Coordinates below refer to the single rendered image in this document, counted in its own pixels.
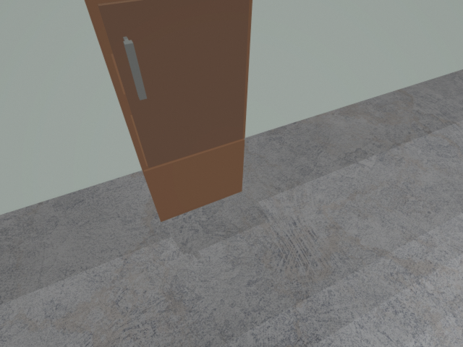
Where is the handle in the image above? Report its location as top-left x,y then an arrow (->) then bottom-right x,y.
123,36 -> 147,100

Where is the cupboard door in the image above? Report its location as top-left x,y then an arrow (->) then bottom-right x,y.
98,0 -> 250,168

